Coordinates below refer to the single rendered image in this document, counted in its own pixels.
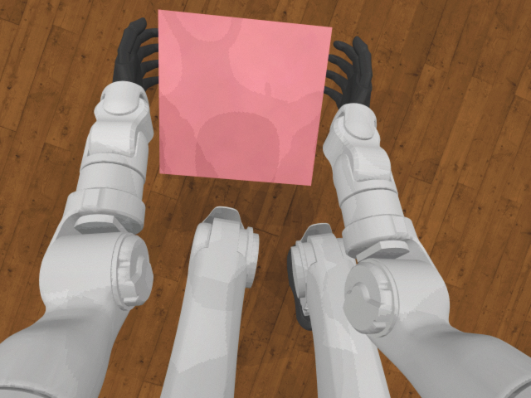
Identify right robot hand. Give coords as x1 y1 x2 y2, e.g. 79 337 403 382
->
324 36 373 109

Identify left robot upper arm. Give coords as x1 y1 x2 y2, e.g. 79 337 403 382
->
0 231 153 398

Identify robot left forearm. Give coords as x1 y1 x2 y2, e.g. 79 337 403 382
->
39 81 153 306

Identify left robot hand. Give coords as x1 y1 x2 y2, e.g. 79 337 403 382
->
112 17 158 91

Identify robot left thigh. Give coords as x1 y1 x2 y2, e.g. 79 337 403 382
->
160 217 259 398

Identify robot left shin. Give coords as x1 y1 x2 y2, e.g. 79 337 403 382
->
188 206 244 271

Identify carton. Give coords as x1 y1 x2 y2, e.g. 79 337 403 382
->
158 10 332 186

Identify right robot upper arm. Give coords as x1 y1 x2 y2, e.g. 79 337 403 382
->
343 258 531 398

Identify robot right forearm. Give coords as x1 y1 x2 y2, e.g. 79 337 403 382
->
323 103 439 273

